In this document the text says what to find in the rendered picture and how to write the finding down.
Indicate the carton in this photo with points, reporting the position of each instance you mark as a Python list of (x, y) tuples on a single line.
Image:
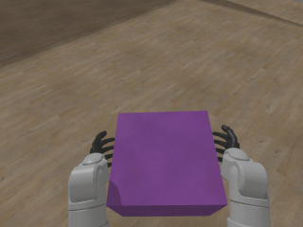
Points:
[(165, 164)]

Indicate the robot left hand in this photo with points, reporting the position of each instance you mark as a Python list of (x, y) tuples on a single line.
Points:
[(97, 146)]

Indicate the right robot forearm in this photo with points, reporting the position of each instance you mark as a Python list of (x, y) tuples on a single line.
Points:
[(248, 190)]

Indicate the robot right hand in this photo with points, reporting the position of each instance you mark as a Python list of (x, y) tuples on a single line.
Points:
[(230, 138)]

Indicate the left robot forearm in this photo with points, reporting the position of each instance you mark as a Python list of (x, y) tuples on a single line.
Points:
[(86, 192)]

